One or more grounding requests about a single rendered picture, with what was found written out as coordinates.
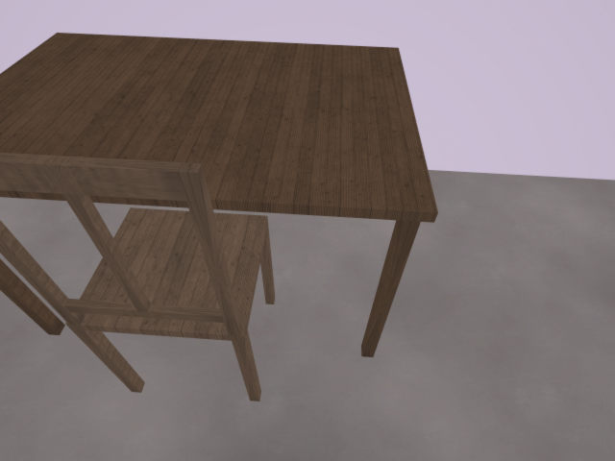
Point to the chair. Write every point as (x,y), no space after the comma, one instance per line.
(172,273)

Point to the table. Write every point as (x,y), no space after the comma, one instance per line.
(293,128)

